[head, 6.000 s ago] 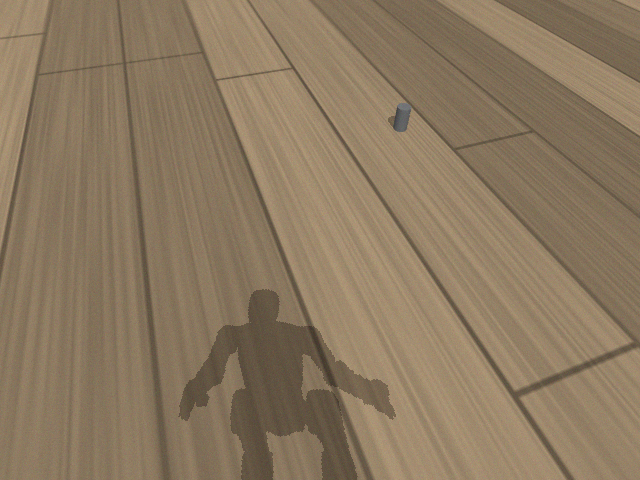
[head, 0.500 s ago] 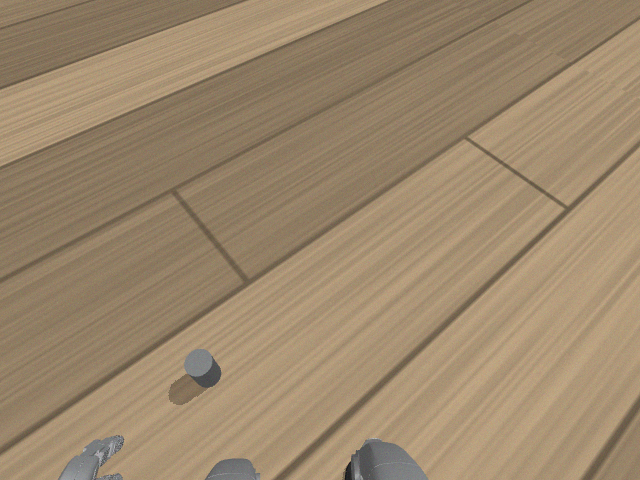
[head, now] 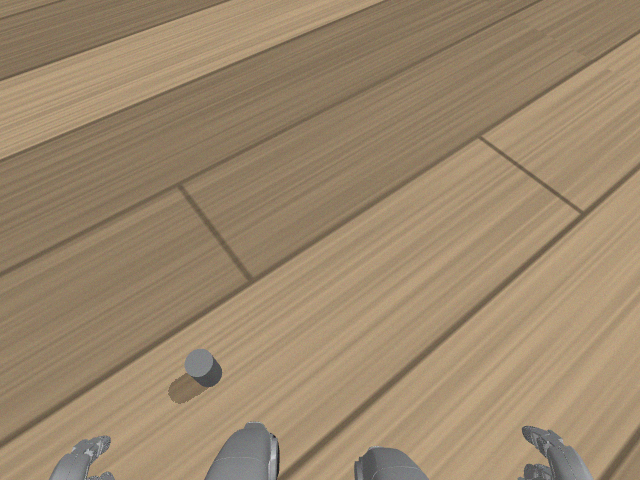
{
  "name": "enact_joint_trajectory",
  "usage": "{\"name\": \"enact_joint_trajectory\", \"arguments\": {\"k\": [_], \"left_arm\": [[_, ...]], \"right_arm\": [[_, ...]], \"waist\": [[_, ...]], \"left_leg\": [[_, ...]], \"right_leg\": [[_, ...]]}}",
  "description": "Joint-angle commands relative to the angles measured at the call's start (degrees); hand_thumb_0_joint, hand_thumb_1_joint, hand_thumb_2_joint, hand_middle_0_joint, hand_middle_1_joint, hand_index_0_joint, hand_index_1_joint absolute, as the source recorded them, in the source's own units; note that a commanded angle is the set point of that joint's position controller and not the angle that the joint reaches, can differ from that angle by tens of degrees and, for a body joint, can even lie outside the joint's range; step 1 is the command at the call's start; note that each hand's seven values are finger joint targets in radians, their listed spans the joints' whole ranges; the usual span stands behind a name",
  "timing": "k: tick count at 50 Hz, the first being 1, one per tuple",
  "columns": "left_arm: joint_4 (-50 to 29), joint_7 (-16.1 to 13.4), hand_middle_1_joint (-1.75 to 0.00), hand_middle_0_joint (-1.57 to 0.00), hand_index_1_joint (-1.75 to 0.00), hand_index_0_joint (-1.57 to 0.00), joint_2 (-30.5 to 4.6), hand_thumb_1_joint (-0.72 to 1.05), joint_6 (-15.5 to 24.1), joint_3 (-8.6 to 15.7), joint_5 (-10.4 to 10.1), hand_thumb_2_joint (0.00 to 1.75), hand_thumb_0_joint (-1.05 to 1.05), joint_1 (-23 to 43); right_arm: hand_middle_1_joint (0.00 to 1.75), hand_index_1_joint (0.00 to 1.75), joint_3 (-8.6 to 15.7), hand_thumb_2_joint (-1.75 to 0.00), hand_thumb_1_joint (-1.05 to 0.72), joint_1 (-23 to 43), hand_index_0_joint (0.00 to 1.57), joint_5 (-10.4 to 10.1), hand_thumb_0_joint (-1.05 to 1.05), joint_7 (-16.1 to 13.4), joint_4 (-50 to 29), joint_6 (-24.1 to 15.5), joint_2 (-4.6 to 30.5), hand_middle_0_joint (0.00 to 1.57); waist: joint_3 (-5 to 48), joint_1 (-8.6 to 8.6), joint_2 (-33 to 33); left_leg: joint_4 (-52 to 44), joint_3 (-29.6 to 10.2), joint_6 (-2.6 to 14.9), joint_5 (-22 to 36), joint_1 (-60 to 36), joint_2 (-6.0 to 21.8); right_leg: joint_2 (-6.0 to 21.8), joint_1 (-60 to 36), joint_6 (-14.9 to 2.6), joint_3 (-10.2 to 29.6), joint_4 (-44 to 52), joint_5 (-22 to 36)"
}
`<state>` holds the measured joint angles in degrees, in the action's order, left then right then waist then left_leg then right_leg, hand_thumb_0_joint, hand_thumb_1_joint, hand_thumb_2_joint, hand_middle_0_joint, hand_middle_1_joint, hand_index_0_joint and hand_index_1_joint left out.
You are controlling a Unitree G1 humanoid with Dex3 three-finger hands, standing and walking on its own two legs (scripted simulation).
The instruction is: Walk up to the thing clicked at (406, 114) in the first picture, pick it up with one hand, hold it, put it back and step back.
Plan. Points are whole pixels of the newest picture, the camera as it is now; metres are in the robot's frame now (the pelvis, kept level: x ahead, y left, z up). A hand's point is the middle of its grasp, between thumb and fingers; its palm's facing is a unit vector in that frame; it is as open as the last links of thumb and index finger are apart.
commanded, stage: walk up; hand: left
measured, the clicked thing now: (204, 368) +0.39 +0.32 -0.68
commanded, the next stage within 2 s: stand in 1.78 s
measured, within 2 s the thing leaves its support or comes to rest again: neither
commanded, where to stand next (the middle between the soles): +0.00 -0.02 m, yaw +6 degrees
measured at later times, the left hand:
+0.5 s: hand out of the picture -0.01 +0.27 -0.12, palm faces +0.09 -0.91 -0.40, open 7.4 cm
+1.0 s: hand out of the picture +0.03 +0.27 -0.12, palm faces +0.09 -0.93 -0.35, open 7.4 cm
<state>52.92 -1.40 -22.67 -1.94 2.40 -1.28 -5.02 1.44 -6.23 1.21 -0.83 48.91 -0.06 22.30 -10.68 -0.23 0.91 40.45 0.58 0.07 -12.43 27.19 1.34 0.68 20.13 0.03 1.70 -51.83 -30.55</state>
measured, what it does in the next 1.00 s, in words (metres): steps on the spot: right foot, then left foot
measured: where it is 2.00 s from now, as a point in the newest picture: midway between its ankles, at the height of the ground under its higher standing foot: outside the picture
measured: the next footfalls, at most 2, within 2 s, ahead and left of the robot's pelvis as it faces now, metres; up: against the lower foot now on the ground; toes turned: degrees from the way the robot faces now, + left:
right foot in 0.04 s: +0.04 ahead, -0.13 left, +0.00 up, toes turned +3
left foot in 0.36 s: -0.01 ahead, +0.12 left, +0.00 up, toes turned +4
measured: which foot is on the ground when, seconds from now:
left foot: down 0.00-0.06, up 0.08-0.34, down 0.36-1.00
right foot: up 0.00-0.02, down 0.04-1.00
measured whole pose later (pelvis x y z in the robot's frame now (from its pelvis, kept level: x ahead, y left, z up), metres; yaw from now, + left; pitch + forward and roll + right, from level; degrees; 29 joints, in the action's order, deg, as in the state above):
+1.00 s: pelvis -0.03 +0.01 +0.03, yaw +6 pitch -2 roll +0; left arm 62.5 0.0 -21.0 1.9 0.8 0.2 -6.8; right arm 0.2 -9.1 0.8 1.0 62.1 -0.9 19.8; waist -2.8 0.0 0.4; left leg 26.7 -2.1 0.3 -15.3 9.5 -0.6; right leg 2.6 10.8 1.8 -1.8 -25.0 -12.3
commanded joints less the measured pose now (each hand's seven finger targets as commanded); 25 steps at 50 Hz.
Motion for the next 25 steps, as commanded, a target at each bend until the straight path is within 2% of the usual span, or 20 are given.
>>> {"name": "enact_joint_trajectory", "arguments": {"k": [1,2,3,4,5,6,7,8,9,10,14,16,17,18,19,20,21,22,23,25], "left_arm": [[0.52,-1.25,-0.3,-0.2,-0.3,-0.2,-8.58,0.9,2.66,3.16,1.13,0.9,0.0,-8.85],[0.14,-1.45,-0.3,-0.2,-0.3,-0.2,-11.29,0.9,3.24,3.7,2.14,0.9,0.0,-8.34],[-0.59,-1.62,-0.3,-0.2,-0.3,-0.2,-16.46,0.9,3.75,4.97,3.21,0.9,0.0,-8.92],[-2.08,-1.66,-0.3,-0.2,-0.3,-0.2,-22.57,0.9,3.46,5.96,3.3,0.9,0.0,-5.3],[-3.33,-1.61,-0.3,-0.2,-0.3,-0.2,-22.1,0.9,3.57,6.19,3.19,0.9,0.0,-2.55],[-3.59,-1.48,-0.3,-0.2,-0.3,-0.2,-18.31,0.9,3.65,5.8,2.78,0.9,0.0,-1.03],[-4.31,-1.32,-0.3,-0.2,-0.3,-0.2,-15.38,0.9,4.07,5.19,2.66,0.9,0.0,1.77],[-3.85,-1.29,-0.3,-0.2,-0.3,-0.2,-13.66,0.9,4.43,4.96,2.9,0.9,0.0,2.07],[-3.7,-1.24,-0.3,-0.2,-0.3,-0.2,-12.92,0.9,4.76,4.83,3.37,0.9,0.0,0.32],[-3.31,-1.16,-0.3,-0.2,-0.3,-0.2,-12.66,0.9,5.04,4.57,3.51,0.9,0.0,-1.92],[-3.35,-0.28,-0.3,-0.2,-0.3,-0.2,-12.07,0.9,4.79,4.69,3.82,0.9,0.0,-5.04],[-3.5,0.28,-0.3,-0.2,-0.3,-0.2,-12.76,0.9,4.17,4.35,3.07,0.9,0.0,-5.08],[-3.79,0.66,-0.3,-0.2,-0.3,-0.2,-12.88,0.9,3.74,3.96,2.54,0.9,0.0,-3.93],[-4.11,0.68,-0.3,-0.2,-0.3,-0.2,-9.99,0.9,3.55,2.96,2.22,0.9,0.0,-4.82],[-4.49,0.77,-0.3,-0.2,-0.3,-0.2,-6.54,0.9,3.49,1.84,1.77,0.9,0.0,-5.43],[-4.57,0.63,-0.3,-0.2,-0.3,-0.2,-5.57,0.9,3.29,1.56,1.22,0.9,0.0,-4.69],[-3.45,0.19,-0.3,-0.2,-0.3,-0.2,-11.07,0.9,3.5,3.02,2.07,0.9,0.0,-1.03],[-2.99,0.59,-0.3,-0.2,-0.3,-0.2,-12.66,0.9,3.77,3.36,2.03,0.9,0.0,-1.09],[-2.56,0.97,-0.3,-0.2,-0.3,-0.2,-11.1,0.9,4.07,3.29,1.86,0.9,0.0,-3.0],[-0.36,1.22,-0.3,-0.2,-0.3,-0.2,-9.27,0.9,4.95,2.64,1.61,0.9,0.0,-8.05]], "right_arm": [[0.3,0.3,4.03,-0.9,-0.9,-0.52,0.2,-0.42,0.0,0.07,-2.86,1.38,12.77,0.2],[0.3,0.3,3.54,-0.9,-0.9,1.28,0.2,-1.14,0.0,0.24,-3.48,1.67,10.77,0.2],[0.3,0.3,2.79,-0.9,-0.9,1.34,0.2,-1.51,0.0,0.2,-4.55,1.7,8.1,0.2],[0.3,0.3,3.84,-0.9,-0.9,4.83,0.2,-1.28,0.0,-0.92,-5.42,2.05,10.06,0.2],[0.3,0.3,4.87,-0.9,-0.9,4.2,0.2,-0.4,0.0,-1.25,-4.52,2.07,12.48,0.2],[0.3,0.3,5.42,-0.9,-0.9,2.96,0.2,-0.21,0.0,-0.86,-3.53,1.84,13.48,0.2],[0.3,0.3,5.36,-0.9,-0.9,-0.46,0.2,-0.78,0.0,-0.27,-1.53,1.74,12.86,0.2],[0.3,0.3,4.68,-0.9,-0.9,-2.72,0.2,-1.0,0.0,0.15,-0.18,1.74,10.59,0.2],[0.3,0.3,4.33,-0.9,-0.9,-2.69,0.2,-1.34,0.0,0.37,-0.29,1.45,9.98,0.2],[0.3,0.3,4.22,-0.9,-0.9,-1.49,0.2,-1.14,0.0,0.53,-0.82,1.18,9.85,0.2],[0.3,0.3,3.19,-0.9,-0.9,-0.65,0.2,-0.8,0.0,0.97,0.24,-0.01,9.06,0.2],[0.3,0.3,3.39,-0.9,-0.9,-1.9,0.2,-0.43,0.0,0.93,1.49,-1.03,8.88,0.2],[0.3,0.3,3.67,-0.9,-0.9,-4.64,0.2,0.09,0.0,0.65,2.92,-1.51,8.75,0.2],[0.3,0.3,4.37,-0.9,-0.9,-5.7,0.2,0.54,0.0,0.29,3.75,-2.16,10.51,0.2],[0.3,0.3,4.98,-0.9,-0.9,-7.58,0.2,1.26,0.0,-0.01,3.91,-2.72,13.1,0.2],[0.3,0.3,5.37,-0.9,-0.9,-4.38,0.2,1.15,0.0,0.13,2.73,-2.84,17.82,0.2],[0.3,0.3,6.09,-0.9,-0.9,-4.25,0.2,0.11,0.0,0.49,3.29,-2.51,20.19,0.2],[0.3,0.3,5.51,-0.9,-0.9,-2.71,0.2,0.25,0.0,0.59,2.98,-2.19,17.88,0.2],[0.3,0.3,4.48,-0.9,-0.9,-1.29,0.2,0.41,0.0,0.82,2.58,-1.92,15.33,0.2],[0.3,0.3,2.94,-0.9,-0.9,2.15,0.2,-0.17,0.0,0.96,1.77,-2.02,11.88,0.2]], "waist": [[19.44,1.72,-10.93],[17.14,2.02,-7.62],[13.84,2.73,4.71],[11.54,4.16,10.95],[8.24,3.15,10.08],[5.8,1.49,5.95],[5.31,-0.98,2.09],[5.53,-1.52,3.59],[7.06,-0.42,5.33],[8.53,1.27,6.23],[12.73,3.59,11.02],[13.16,2.53,11.31],[13.33,0.42,10.33],[14.51,-0.06,6.2],[16.29,-0.74,-3.14],[13.7,0.19,-10.88],[9.99,-1.93,-11.09],[7.42,-0.94,-7.67],[7.2,0.07,-8.81],[8.5,2.61,-10.22]], "left_leg": [[0.37,-10.04,8.63,27.04,-15.58,7.95],[3.73,-9.09,5.92,20.62,-7.14,5.01],[10.58,-8.03,2.16,1.94,6.31,-2.66],[16.84,-8.91,1.25,-22.64,4.84,-4.84],[22.44,-11.27,0.56,-23.15,2.04,-2.58],[23.75,-11.45,0.51,-21.63,2.07,-2.51],[24.15,-10.62,0.86,-17.94,3.28,-4.33],[23.48,-9.45,0.59,-14.84,3.67,-5.46],[21.01,-8.08,0.4,-11.83,2.55,-5.43],[18.39,-7.43,0.11,-10.82,0.84,-4.48],[-0.31,-2.04,-0.73,-14.0,-1.17,-1.76],[-12.42,0.37,-0.19,-10.89,-9.02,-2.72],[-19.64,1.15,0.56,-4.48,-15.96,-3.18],[-20.9,-3.68,1.69,-0.37,-24.52,-1.04],[-23.14,-16.75,4.0,0.57,-29.8,7.29],[-24.54,-30.66,10.51,-5.37,-28.88,16.91],[-24.42,-33.14,16.25,-10.23,-17.8,20.32],[-23.74,-27.68,15.81,-11.07,-13.08,17.24],[-22.55,-19.43,13.04,-9.69,-13.64,13.18],[-17.69,-10.8,7.2,-2.76,-12.11,6.56]], "right_leg": [[-1.13,-8.12,-0.22,-3.55,24.74,15.95],[2.53,-11.67,-1.93,3.23,25.49,19.13],[14.39,-14.12,-5.59,19.42,28.71,22.84],[26.18,-3.25,-15.98,30.43,31.66,27.39],[27.92,1.97,-18.24,32.61,31.9,28.01],[24.89,2.2,-16.56,25.66,31.01,29.08],[18.25,-2.74,-13.13,15.25,27.44,33.37],[14.21,-5.45,-10.68,10.27,25.57,34.76],[11.99,-7.18,-8.95,8.52,25.13,34.32],[11.28,-7.97,-8.52,8.98,25.62,31.22],[11.87,-18.28,-9.86,7.71,25.46,21.23],[11.5,-14.73,-9.3,6.38,21.57,23.41],[11.93,-9.96,-8.08,5.45,18.65,25.57],[10.37,-4.03,-5.57,3.65,13.91,27.82],[6.31,3.74,-2.59,0.29,5.85,19.96],[-0.35,12.8,-0.69,-4.62,5.23,-0.27],[3.72,7.16,-1.06,0.6,2.17,-3.57],[3.83,3.48,-1.34,0.93,2.47,-3.14],[3.27,2.15,-1.64,-0.05,7.7,-2.99],[1.43,-4.11,-1.26,-2.84,18.39,11.19]]}}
